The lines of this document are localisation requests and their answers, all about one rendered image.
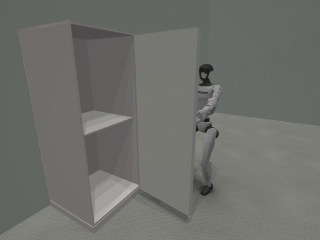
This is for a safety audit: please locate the left robot upper arm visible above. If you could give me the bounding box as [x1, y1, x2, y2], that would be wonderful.
[207, 85, 223, 103]

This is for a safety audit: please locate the robot left forearm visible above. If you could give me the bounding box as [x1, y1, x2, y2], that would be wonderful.
[202, 98, 217, 116]

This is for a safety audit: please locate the humanoid robot head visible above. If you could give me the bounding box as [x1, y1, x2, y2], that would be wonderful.
[199, 64, 214, 87]

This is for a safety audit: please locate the fridge door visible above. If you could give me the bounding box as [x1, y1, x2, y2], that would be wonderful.
[134, 27, 202, 216]

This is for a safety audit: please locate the left robot thigh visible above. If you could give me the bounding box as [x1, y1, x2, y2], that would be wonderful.
[200, 125, 219, 169]

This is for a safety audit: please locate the left robot hand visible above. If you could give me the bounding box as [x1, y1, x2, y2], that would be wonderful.
[196, 110, 206, 125]

